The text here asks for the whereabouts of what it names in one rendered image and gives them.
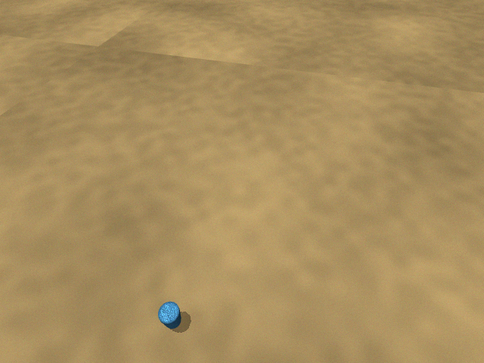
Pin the cup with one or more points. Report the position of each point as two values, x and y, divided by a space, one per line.
169 314

